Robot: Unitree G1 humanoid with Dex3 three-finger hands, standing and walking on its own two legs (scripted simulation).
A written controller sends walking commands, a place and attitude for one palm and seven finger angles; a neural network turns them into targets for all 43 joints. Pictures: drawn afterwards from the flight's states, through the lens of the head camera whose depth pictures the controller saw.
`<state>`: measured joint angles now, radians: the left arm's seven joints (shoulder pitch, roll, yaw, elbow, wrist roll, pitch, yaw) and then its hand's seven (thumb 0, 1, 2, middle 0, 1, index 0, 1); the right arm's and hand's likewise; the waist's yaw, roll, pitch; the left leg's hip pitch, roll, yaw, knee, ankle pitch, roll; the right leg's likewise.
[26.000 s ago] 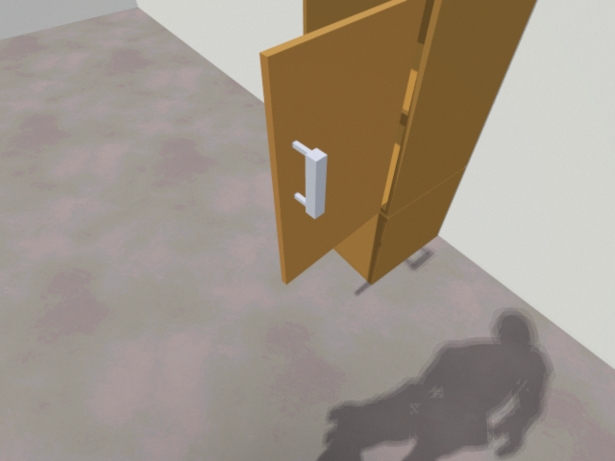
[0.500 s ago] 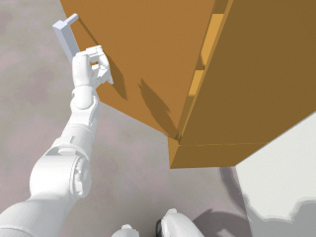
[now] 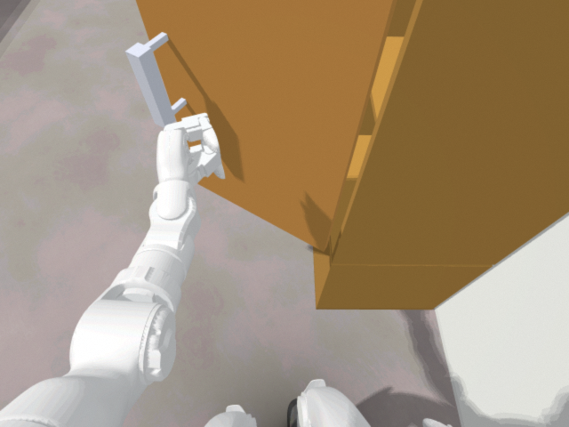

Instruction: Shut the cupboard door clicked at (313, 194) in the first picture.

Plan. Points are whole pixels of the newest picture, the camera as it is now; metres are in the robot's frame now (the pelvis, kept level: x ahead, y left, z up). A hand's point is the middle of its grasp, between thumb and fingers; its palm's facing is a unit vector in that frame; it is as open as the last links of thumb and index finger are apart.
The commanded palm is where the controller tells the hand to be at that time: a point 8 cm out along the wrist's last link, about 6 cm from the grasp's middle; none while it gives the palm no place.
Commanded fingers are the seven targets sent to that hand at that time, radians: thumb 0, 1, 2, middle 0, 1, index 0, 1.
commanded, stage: draw the hand back to the body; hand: left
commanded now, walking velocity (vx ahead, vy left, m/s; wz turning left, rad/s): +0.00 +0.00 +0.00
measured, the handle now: (162, 81) +0.65 +0.16 +0.07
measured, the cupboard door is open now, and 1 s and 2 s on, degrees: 59 59 59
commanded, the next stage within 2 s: step back with the hand held close in 1.52 s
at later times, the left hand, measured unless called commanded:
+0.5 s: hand (122, 211) +0.35 +0.15 +0.15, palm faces +0.01 -1.00 -0.09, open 3.1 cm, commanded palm +0.31 +0.21 +0.15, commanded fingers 0.00 0.90 0.90 -1.05 -1.23 -1.05 -1.23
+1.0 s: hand out of the picture +0.25 +0.27 +0.20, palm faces +0.35 -0.87 -0.36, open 5.0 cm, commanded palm +0.20 +0.32 +0.22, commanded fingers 0.00 0.90 0.90 -0.37 -0.48 -0.37 -0.48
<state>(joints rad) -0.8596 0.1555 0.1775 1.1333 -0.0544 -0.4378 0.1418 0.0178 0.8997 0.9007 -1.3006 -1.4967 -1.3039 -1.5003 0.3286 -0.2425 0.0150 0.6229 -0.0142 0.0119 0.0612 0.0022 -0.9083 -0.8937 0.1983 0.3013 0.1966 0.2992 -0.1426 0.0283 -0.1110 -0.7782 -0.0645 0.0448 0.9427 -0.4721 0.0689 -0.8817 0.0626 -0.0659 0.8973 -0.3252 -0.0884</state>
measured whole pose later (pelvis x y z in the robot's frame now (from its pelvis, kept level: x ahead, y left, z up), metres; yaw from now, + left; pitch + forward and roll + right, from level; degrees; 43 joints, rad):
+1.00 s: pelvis +0.04 +0.04 +0.06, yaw +2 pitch -2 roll -2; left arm 0.36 0.33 0.21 -0.31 -0.07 -0.03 0.08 0.02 0.90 0.90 -0.63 -0.76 -0.63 -0.77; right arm 0.20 -0.22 0.05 0.59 0.02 -0.01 -0.04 0.01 -0.90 -0.89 0.20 0.30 0.20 0.30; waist 0.05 0.10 -0.01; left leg -0.06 -0.10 -0.01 0.41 -0.31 0.09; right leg -0.15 0.05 -0.06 0.39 -0.20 -0.03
